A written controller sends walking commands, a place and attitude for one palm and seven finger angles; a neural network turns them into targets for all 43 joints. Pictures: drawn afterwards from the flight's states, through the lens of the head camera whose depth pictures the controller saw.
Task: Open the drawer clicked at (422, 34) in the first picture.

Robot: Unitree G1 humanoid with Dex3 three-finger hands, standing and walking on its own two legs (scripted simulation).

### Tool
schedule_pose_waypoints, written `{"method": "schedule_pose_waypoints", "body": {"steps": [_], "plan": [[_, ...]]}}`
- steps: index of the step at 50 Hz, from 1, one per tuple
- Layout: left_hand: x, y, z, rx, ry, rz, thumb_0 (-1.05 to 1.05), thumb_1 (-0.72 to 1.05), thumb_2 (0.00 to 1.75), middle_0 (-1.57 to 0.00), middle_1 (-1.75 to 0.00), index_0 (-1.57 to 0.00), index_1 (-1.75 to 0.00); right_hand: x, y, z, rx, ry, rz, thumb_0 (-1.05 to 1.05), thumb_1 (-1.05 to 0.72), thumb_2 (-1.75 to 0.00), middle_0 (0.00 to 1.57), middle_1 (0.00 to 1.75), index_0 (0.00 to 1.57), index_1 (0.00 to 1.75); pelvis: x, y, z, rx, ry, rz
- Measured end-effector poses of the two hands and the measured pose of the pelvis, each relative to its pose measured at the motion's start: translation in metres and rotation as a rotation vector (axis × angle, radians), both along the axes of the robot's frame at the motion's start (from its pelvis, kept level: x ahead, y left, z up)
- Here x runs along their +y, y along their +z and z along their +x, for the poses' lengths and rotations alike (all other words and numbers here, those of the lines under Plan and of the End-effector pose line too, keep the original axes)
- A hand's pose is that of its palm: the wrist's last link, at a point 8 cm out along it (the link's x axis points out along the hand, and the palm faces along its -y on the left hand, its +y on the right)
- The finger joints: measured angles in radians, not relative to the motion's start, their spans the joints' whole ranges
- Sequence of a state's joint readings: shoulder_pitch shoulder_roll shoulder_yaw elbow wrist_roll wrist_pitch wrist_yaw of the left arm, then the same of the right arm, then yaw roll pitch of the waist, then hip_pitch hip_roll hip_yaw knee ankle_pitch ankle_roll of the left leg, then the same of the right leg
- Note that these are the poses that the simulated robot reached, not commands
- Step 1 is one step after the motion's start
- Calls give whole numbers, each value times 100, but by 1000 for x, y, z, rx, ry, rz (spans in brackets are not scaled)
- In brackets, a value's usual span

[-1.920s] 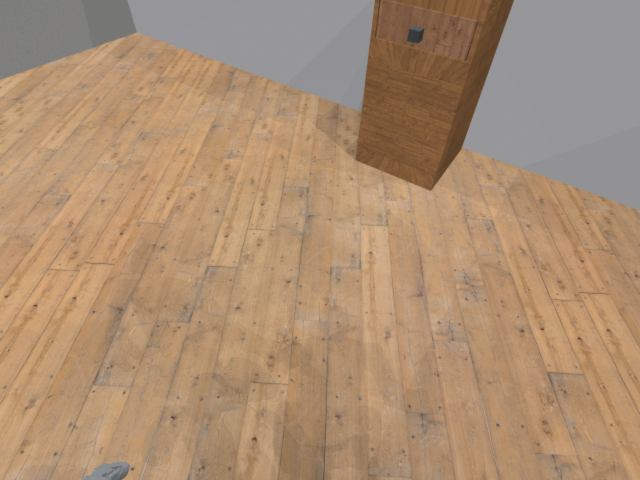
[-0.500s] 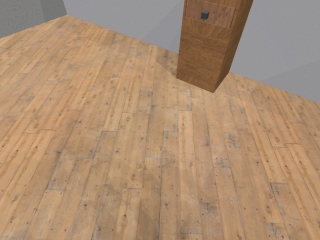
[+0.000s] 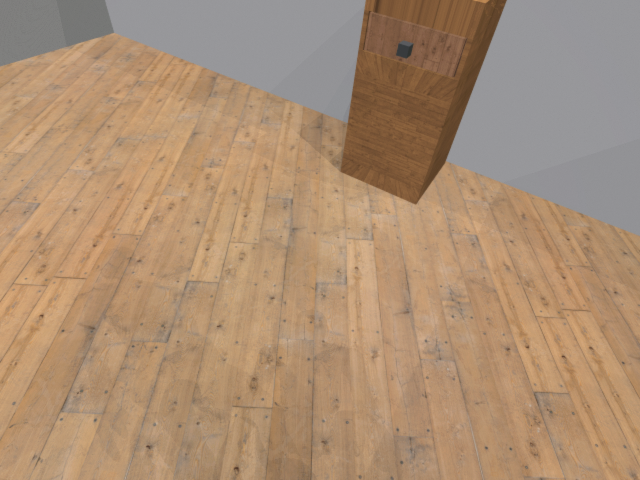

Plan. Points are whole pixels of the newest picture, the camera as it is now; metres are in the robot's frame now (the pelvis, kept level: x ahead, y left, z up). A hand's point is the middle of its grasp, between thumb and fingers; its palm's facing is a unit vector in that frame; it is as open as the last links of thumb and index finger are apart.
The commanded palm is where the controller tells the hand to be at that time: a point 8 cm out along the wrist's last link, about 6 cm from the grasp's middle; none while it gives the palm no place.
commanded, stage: walk to a spot facing it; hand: left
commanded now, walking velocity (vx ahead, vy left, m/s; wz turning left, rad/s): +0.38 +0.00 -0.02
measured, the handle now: (406, 47) +1.60 -0.26 -0.06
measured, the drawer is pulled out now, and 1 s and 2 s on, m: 0.00 0.00 0.00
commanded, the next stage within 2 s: turn to face it in 1.54 s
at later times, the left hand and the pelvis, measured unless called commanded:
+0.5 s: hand (242, 384) +0.30 +0.14 -0.17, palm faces +0.04 -0.98 -0.18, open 7.3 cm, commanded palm none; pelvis +0.21 -0.04 +0.00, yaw +2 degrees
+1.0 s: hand (215, 331) +0.40 +0.20 -0.17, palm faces +0.10 -0.99 -0.13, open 7.4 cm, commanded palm none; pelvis +0.43 +0.03 +0.01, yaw +2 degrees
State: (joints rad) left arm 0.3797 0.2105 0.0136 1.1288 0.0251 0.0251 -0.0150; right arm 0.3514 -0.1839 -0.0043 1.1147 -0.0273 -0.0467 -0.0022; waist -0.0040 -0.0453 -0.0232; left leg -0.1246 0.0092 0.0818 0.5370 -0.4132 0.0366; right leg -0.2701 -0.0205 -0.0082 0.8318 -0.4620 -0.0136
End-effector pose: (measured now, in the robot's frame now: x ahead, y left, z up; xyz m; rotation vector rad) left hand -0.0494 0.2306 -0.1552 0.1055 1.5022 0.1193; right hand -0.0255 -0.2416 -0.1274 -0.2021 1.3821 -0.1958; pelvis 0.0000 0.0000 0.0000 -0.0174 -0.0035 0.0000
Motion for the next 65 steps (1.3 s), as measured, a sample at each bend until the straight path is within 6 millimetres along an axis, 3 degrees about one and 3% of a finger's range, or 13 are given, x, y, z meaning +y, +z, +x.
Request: {"method": "schedule_pose_waypoints", "body": {"steps": [4,10,14,17,21,25,29,35,41,44,47,56,65], "plan": [[0,6,46,-23,-20,-13,1,91,90,-20,-30,-20,-29,24,8,-29,119,-66,28,0,-91,-90,20,30,20,30,2,7,25,2,13,-9],[-8,9,163,-176,-61,-15,1,91,90,-20,-30,-20,-29,48,20,-55,329,-148,79,1,-91,-90,20,30,20,30,-4,6,71,7,10,-5],[-25,7,255,-285,-117,-11,1,91,90,-20,-30,-20,-29,48,16,-42,407,-198,105,1,-91,-90,21,30,20,30,-15,-5,110,6,-3,1],[-39,2,314,-376,-135,6,1,91,90,-20,-30,-20,-29,36,1,-14,432,-213,117,1,-91,-90,21,30,20,30,-28,-19,148,-5,-4,9],[-48,6,346,-424,-91,19,0,91,90,-20,-30,-20,-29,8,-16,67,324,-174,103,1,-91,-90,21,30,20,30,-39,-18,182,-29,17,0],[-45,14,342,-364,-28,44,0,93,90,-20,-30,-20,-29,-18,-17,185,98,-87,68,1,-91,-90,20,30,20,30,-41,-4,215,-30,29,-4],[-29,21,335,-284,1,77,-1,95,90,-20,-30,-20,-29,-26,-7,295,-99,-14,52,1,-92,-90,20,30,20,30,-38,4,248,-17,38,-11],[-19,14,325,-153,71,48,0,93,90,-20,-30,-20,-29,-8,9,417,-237,97,55,0,-92,-90,20,29,19,30,-22,6,301,-1,56,-25],[-8,-6,325,-9,154,-10,0,92,90,-20,-30,-20,-29,31,5,505,-270,189,41,0,-92,-90,20,30,20,30,10,-7,361,-1,69,-17],[1,-2,346,37,135,-25,1,91,90,-20,-30,-20,-29,45,6,517,-271,163,42,0,-91,-90,20,30,20,30,22,-4,384,-13,53,-11],[13,6,389,9,105,-22,1,91,90,-20,-30,-20,-29,43,13,514,-245,80,12,-1,-95,-90,20,30,20,30,29,6,407,-17,43,-4],[28,20,556,-198,35,14,1,92,90,-20,-30,-19,-29,36,9,481,16,-29,17,-1,-94,-90,20,30,20,30,26,14,484,-10,17,21],[-7,19,727,-336,-116,65,1,92,90,-19,-30,-19,-29,34,-25,487,222,-165,135,1,-92,-90,20,30,20,30,-11,-11,580,-12,-24,41]]}}
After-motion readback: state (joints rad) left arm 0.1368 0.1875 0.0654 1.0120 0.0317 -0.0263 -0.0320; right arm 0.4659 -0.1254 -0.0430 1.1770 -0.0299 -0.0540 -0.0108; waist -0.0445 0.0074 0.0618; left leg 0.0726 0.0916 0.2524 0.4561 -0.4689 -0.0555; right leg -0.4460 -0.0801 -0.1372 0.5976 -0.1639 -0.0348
